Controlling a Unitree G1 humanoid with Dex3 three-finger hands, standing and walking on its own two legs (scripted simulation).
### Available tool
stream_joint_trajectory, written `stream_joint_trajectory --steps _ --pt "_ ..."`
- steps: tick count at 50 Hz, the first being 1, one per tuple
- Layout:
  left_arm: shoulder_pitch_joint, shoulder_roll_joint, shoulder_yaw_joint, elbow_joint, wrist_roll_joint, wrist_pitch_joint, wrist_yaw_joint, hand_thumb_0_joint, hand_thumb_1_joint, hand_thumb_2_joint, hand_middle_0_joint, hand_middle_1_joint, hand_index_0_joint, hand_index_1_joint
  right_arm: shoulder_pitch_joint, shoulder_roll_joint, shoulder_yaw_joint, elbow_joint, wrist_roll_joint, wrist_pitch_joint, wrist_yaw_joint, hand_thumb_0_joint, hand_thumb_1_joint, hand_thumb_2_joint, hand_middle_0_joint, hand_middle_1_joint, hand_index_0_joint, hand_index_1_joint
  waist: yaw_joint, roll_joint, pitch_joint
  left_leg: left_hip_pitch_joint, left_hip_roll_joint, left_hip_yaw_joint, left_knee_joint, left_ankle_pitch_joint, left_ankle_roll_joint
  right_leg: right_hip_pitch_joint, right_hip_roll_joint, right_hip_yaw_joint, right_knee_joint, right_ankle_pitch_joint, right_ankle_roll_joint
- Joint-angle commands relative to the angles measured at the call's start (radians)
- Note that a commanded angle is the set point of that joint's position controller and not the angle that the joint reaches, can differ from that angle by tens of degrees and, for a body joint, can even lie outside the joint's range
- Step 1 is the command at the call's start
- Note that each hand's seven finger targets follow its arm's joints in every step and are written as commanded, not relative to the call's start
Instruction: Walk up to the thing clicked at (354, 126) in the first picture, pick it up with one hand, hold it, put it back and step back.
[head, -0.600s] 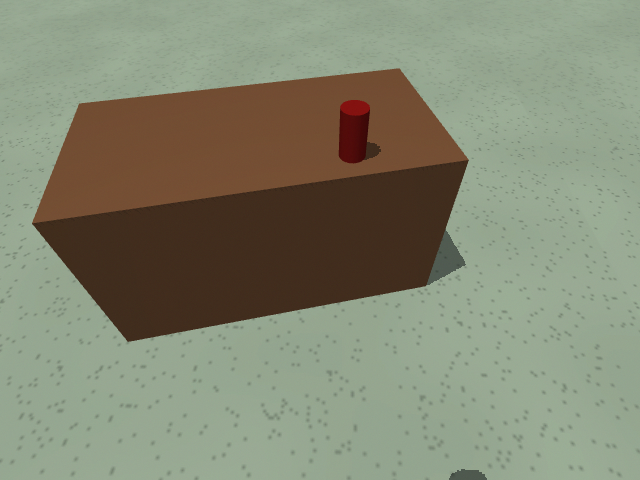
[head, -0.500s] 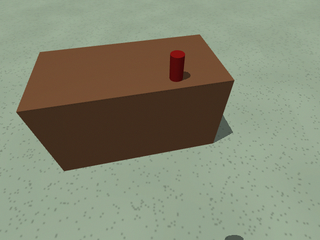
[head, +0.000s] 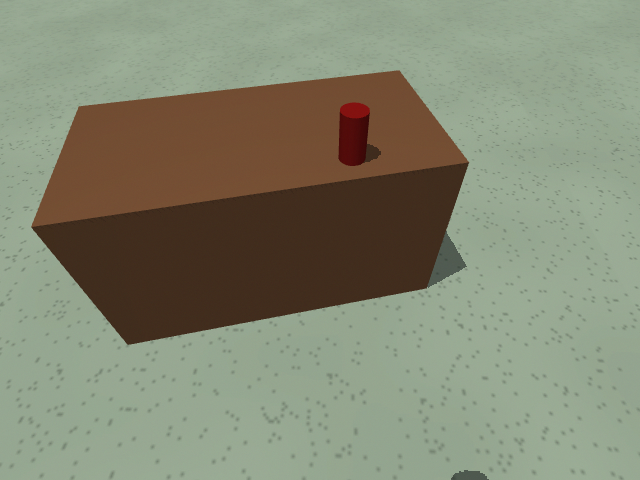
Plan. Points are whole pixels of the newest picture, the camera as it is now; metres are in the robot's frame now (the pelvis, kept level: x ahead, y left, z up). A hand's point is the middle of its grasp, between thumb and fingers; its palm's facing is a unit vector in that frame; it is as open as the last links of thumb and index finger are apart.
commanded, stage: stand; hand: right
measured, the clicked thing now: (353, 135) +0.93 -0.07 -0.11
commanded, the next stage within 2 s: walk up in 0.52 s
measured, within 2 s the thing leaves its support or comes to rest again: neither
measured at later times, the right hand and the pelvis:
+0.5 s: hand out of the picture +0.08 -0.25 -0.16, palm faces -0.02 +0.94 -0.33, open 7.4 cm; pelvis +0.00 +0.00 +0.00, yaw +0 degrees
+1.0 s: hand (487, 464) +0.18 -0.21 -0.14, palm faces -0.10 +0.90 -0.42, open 7.4 cm; pelvis +0.11 +0.07 -0.02, yaw +7 degrees
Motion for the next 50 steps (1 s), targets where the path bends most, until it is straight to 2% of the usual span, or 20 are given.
stream_joint_trajectory --steps 1,25,26,27,28,29,30,31,32,34,35,38,40,41,42,43,44,46,48,50 --pt "-0.04 0.21 0.041 -0.055 -0.003 -0.021 0.019 0.0 0.9 0.9 -0.2 -0.3 -0.2 -0.3 -0.03 -0.208 -0.036 -0.057 0.001 -0.024 -0.015 0.0 -0.9 -0.9 0.2 0.3 0.2 0.3 0.0 0.001 -0.064 -0.003 0.109 -0.083 -0.046 0.13 0.037 0.02 -0.125 0.097 -0.059 0.14 -0.022" --pt "-0.037 0.22 0.041 -0.054 -0.001 -0.022 0.021 0.0 0.9 0.9 -0.2 -0.3 -0.2 -0.3 -0.021 -0.212 -0.038 -0.059 -0.001 -0.024 -0.017 0.0 -0.9 -0.9 0.2 0.3 0.2 0.3 -0.001 -0.007 -0.069 0.018 0.113 -0.079 -0.05 0.146 0.036 0.016 -0.128 0.1 -0.061 0.163 -0.022" --pt "0.027 0.294 0.11 -0.108 0.013 -0.035 -0.005 0.0 0.9 0.9 -0.2 -0.3 -0.2 -0.3 0.05 -0.269 -0.086 -0.107 -0.013 -0.032 0.008 0.0 -0.9 -0.9 0.2 0.3 0.2 0.3 0.017 -0.011 -0.155 -0.035 0.056 -0.091 0.043 -0.289 0.107 0.101 -0.065 0.059 0.02 -0.304 -0.053" --pt "0.071 0.296 0.119 -0.094 0.024 -0.034 -0.012 0.0 0.9 0.9 -0.2 -0.3 -0.2 -0.3 0.027 -0.272 -0.093 -0.121 -0.024 -0.03 0.018 0.0 -0.9 -0.9 0.2 0.3 0.2 0.3 0.044 0.0 -0.079 -0.192 0.054 -0.108 0.072 -0.455 0.114 0.093 -0.098 0.123 0.013 -0.474 -0.081" --pt "0.091 0.305 0.133 -0.105 0.029 -0.036 -0.017 0.0 0.9 0.9 -0.2 -0.3 -0.2 -0.3 -0.018 -0.246 -0.091 -0.148 -0.028 -0.026 0.024 0.0 -0.9 -0.9 0.2 0.3 0.2 0.3 0.07 -0.033 0.005 -0.354 0.03 -0.078 0.147 -0.463 0.102 0.1 -0.153 0.205 -0.028 -0.572 -0.119" --pt "0.129 0.327 0.147 -0.116 0.033 -0.038 -0.018 0.0 0.9 0.9 -0.2 -0.3 -0.2 -0.3 -0.073 -0.215 -0.089 -0.189 -0.03 -0.024 0.029 0.0 -0.9 -0.9 0.2 0.3 0.2 0.3 0.106 -0.13 0.071 -0.488 -0.011 0.014 0.33 -0.333 0.075 0.127 -0.273 0.337 -0.158 -0.645 -0.181" --pt "0.146 0.353 0.159 -0.139 0.04 -0.047 -0.017 0.0 0.9 0.9 -0.2 -0.3 -0.2 -0.3 -0.099 -0.212 -0.095 -0.215 -0.04 -0.026 0.028 0.0 -0.9 -0.9 0.2 0.3 0.2 0.3 0.13 -0.158 0.116 -0.585 0.025 -0.011 0.497 -0.308 0.054 0.119 -0.399 0.461 -0.249 -0.597 -0.248" --pt "0.132 0.339 0.159 -0.16 0.039 -0.055 -0.017 0.0 0.9 0.9 -0.2 -0.3 -0.2 -0.3 -0.066 -0.236 -0.105 -0.213 -0.036 -0.032 0.029 0.0 -0.9 -0.9 0.2 0.3 0.2 0.3 0.108 -0.086 0.111 -0.602 0.06 -0.062 0.534 -0.275 0.05 0.137 -0.418 0.468 -0.241 -0.503 -0.274" --pt "0.118 0.317 0.155 -0.174 0.031 -0.059 -0.018 0.0 0.9 0.9 -0.2 -0.3 -0.2 -0.3 -0.023 -0.249 -0.113 -0.211 -0.034 -0.037 0.035 0.0 -0.9 -0.9 0.2 0.3 0.2 0.3 0.086 -0.035 0.078 -0.563 0.071 -0.084 0.555 -0.244 0.047 0.136 -0.375 0.4 -0.228 -0.455 -0.255" --pt "0.044 0.326 0.156 -0.219 0.035 -0.063 -0.02 0.0 0.9 0.9 -0.2 -0.3 -0.2 -0.3 0.045 -0.252 -0.122 -0.221 -0.023 -0.041 0.051 0.0 -0.9 -0.9 0.2 0.3 0.2 0.3 0.035 -0.109 0.053 -0.478 0.11 -0.066 0.489 -0.248 0.032 0.095 -0.339 0.27 -0.218 -0.39 -0.235" --pt "0.026 0.326 0.156 -0.241 0.034 -0.064 -0.025 0.0 0.9 0.9 -0.2 -0.3 -0.2 -0.3 0.065 -0.241 -0.123 -0.222 -0.025 -0.045 0.058 0.0 -0.9 -0.9 0.2 0.3 0.2 0.3 0.029 -0.13 0.049 -0.408 0.106 -0.047 0.43 -0.234 0.027 0.056 -0.311 0.203 -0.192 -0.321 -0.221" --pt "0.015 0.323 0.152 -0.273 0.034 -0.06 -0.038 0.0 0.9 0.9 -0.2 -0.3 -0.2 -0.3 0.109 -0.23 -0.137 -0.234 -0.026 -0.048 0.067 0.0 -0.9 -0.9 0.2 0.3 0.2 0.3 0.004 -0.146 0.048 -0.217 0.069 0.027 0.299 -0.107 0.022 -0.097 -0.244 0.067 -0.102 -0.257 -0.176" --pt "-0.003 0.299 0.147 -0.287 0.026 -0.047 -0.044 0.0 0.9 0.9 -0.2 -0.3 -0.2 -0.3 0.252 -0.231 -0.155 -0.195 -0.029 -0.053 0.06 0.0 -0.9 -0.9 0.2 0.3 0.2 0.3 -0.071 -0.068 0.005 0.013 0.008 0.109 0.208 0.01 0.022 -0.218 -0.191 -0.02 0.083 -0.225 -0.144" --pt "0.044 0.249 0.13 -0.293 0.032 -0.04 -0.045 0.0 0.9 0.9 -0.2 -0.3 -0.2 -0.3 0.352 -0.27 -0.173 -0.167 -0.032 -0.06 0.048 0.0 -0.9 -0.9 0.2 0.3 0.2 0.3 -0.106 0.078 -0.072 0.206 -0.015 0.081 0.209 -0.071 0.044 -0.314 -0.149 -0.059 0.324 -0.146 -0.126" --pt "0.106 0.173 0.11 -0.298 0.024 -0.034 -0.047 0.0 0.9 0.9 -0.2 -0.3 -0.2 -0.3 0.437 -0.352 -0.194 -0.168 -0.041 -0.068 0.032 0.0 -0.9 -0.9 0.2 0.3 0.2 0.3 -0.135 0.332 -0.096 0.286 0.134 -0.206 0.046 -0.367 0.118 -0.479 -0.039 -0.133 0.677 -0.291 -0.076" --pt "0.092 0.192 0.116 -0.312 0.014 -0.032 -0.04 0.0 0.9 0.9 -0.2 -0.3 -0.2 -0.3 0.421 -0.431 -0.196 -0.214 -0.037 -0.08 0.028 0.0 -0.9 -0.9 0.2 0.3 0.2 0.3 -0.126 0.334 -0.086 0.18 0.352 -0.734 -0.165 -0.572 0.221 -0.575 0.06 0.018 0.821 -0.432 -0.06" --pt "0.069 0.287 0.126 -0.303 0.017 -0.03 -0.03 0.0 0.9 0.9 -0.2 -0.3 -0.2 -0.3 0.329 -0.444 -0.199 -0.249 -0.007 -0.079 0.028 0.0 -0.9 -0.9 0.2 0.3 0.2 0.3 -0.09 0.17 -0.019 0.04 0.398 -0.762 -0.176 -0.621 0.281 -0.537 -0.027 0.138 0.854 -0.394 -0.068" --pt "0.171 0.295 0.123 -0.255 0.001 -0.025 -0.033 0.0 0.9 0.9 -0.2 -0.3 -0.2 -0.3 0.203 -0.366 -0.161 -0.296 -0.008 -0.085 0.02 0.0 -0.9 -0.9 0.2 0.3 0.2 0.3 -0.005 0.099 0.042 0.01 0.317 -0.498 -0.111 -0.484 0.256 -0.544 -0.102 0.129 0.831 -0.238 -0.054" --pt "0.201 0.301 0.127 -0.231 0.008 -0.024 -0.041 0.0 0.9 0.9 -0.2 -0.3 -0.2 -0.3 0.214 -0.331 -0.145 -0.303 -0.006 -0.094 0.016 0.0 -0.9 -0.9 0.2 0.3 0.2 0.3 0.0 0.114 0.057 -0.101 0.256 -0.33 -0.115 -0.314 0.216 -0.442 -0.11 0.096 0.724 -0.16 -0.028" --pt "0.196 0.279 0.128 -0.244 0.014 -0.015 -0.057 0.0 0.9 0.9 -0.2 -0.3 -0.2 -0.3 0.22 -0.329 -0.148 -0.314 -0.01 -0.099 0.017 0.0 -0.9 -0.9 0.2 0.3 0.2 0.3 -0.004 0.14 0.056 -0.115 0.232 -0.244 -0.134 -0.237 0.222 -0.403 -0.109 0.056 0.636 -0.129 -0.005"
